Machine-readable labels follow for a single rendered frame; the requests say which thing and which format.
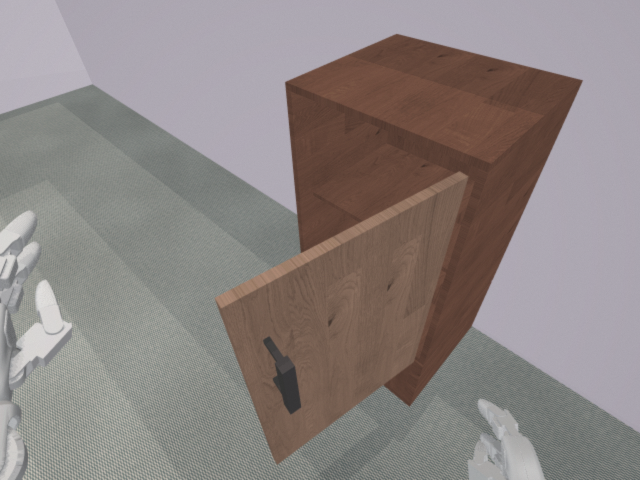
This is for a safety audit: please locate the handle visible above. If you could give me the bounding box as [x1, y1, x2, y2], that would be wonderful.
[263, 336, 301, 414]

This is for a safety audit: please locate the left robot forearm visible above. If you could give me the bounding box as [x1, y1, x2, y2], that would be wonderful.
[0, 401, 28, 480]

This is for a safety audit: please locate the cupboard door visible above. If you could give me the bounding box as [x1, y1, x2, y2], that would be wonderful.
[215, 171, 469, 465]

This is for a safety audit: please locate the robot left hand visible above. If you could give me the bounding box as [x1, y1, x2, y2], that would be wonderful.
[0, 210, 72, 401]

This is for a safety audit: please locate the robot right hand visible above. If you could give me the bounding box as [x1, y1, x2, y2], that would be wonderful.
[468, 399, 545, 480]

